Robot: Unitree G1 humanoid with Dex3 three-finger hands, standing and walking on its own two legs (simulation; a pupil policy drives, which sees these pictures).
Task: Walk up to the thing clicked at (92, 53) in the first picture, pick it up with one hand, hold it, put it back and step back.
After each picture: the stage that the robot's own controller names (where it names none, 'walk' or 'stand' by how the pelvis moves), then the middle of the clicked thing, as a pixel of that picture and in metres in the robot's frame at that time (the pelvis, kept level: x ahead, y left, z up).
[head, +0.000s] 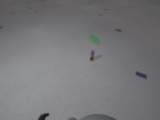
stand; (92, 55) +1.30 -0.03 -0.65
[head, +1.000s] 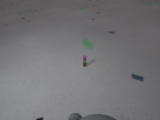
walk; (84, 61) +1.17 +0.20 -0.63
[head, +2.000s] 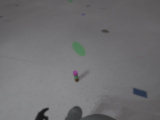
walk; (76, 76) +0.70 +0.27 -0.64
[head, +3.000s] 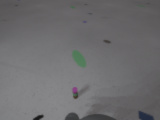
walk; (75, 93) +0.48 +0.19 -0.64
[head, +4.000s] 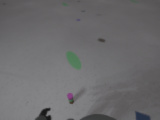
stand; (70, 98) +0.38 +0.21 -0.65
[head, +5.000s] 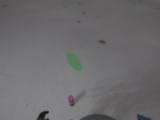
stand; (71, 101) +0.37 +0.20 -0.65
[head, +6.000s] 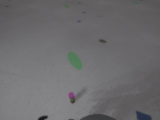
stand; (72, 98) +0.40 +0.21 -0.66
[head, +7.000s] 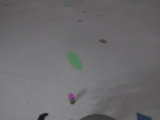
stand; (71, 99) +0.39 +0.21 -0.66
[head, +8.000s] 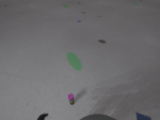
stand; (71, 99) +0.39 +0.21 -0.66
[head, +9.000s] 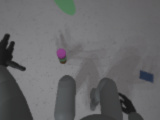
go down; (62, 57) +0.48 +0.21 -0.31
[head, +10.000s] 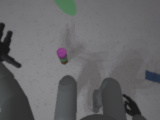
go down; (63, 57) +0.48 +0.21 -0.27
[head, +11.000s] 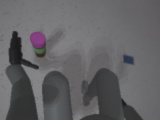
close in; (39, 47) +0.48 +0.25 -0.17
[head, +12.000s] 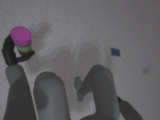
close; (23, 45) +0.47 +0.27 -0.17
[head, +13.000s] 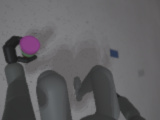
lift; (29, 49) +0.43 +0.25 -0.17
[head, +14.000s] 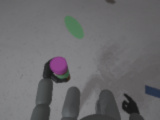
lift; (62, 72) +0.33 +0.18 +0.02
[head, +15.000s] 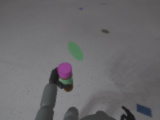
hold; (66, 79) +0.30 +0.16 +0.03
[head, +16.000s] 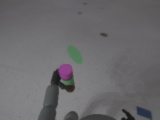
hold; (68, 80) +0.30 +0.15 +0.03
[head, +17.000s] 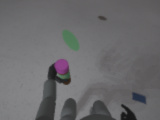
crouch; (64, 74) +0.34 +0.17 -0.03
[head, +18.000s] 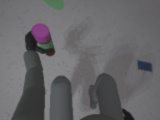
lower; (46, 43) +0.50 +0.22 -0.04
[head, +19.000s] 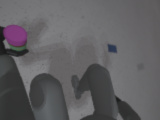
lower; (18, 44) +0.47 +0.26 -0.17
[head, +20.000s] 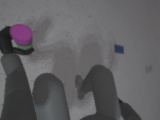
lower; (24, 43) +0.46 +0.26 -0.18
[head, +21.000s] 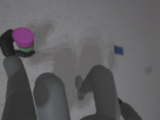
lower; (26, 46) +0.46 +0.26 -0.18
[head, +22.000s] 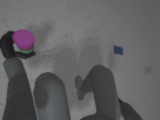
lower; (26, 47) +0.45 +0.26 -0.18
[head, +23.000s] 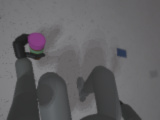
open; (36, 49) +0.45 +0.23 -0.18
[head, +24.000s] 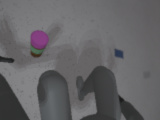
stand; (37, 47) +0.45 +0.23 -0.18
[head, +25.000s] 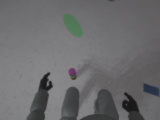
stand; (72, 74) +0.43 +0.16 -0.43
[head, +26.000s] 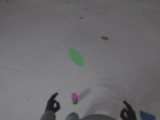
stand; (74, 99) +0.38 +0.15 -0.60
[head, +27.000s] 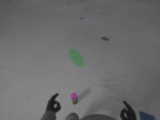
stand; (74, 99) +0.38 +0.15 -0.60
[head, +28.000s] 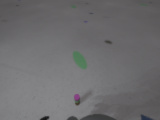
stand; (77, 100) +0.39 +0.14 -0.65
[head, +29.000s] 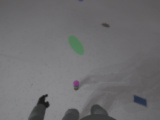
walk; (76, 85) +0.43 +0.10 -0.64
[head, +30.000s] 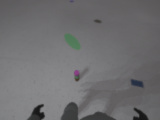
walk; (76, 76) +0.58 +0.17 -0.62
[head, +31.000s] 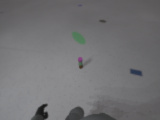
walk; (80, 63) +0.89 +0.21 -0.63
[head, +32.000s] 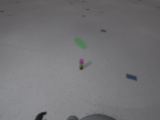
stand; (81, 64) +1.02 +0.15 -0.65
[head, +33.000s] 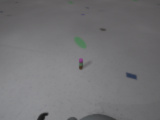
stand; (80, 64) +1.01 +0.16 -0.66
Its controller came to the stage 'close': yes
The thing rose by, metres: 0.68
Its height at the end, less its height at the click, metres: +0.00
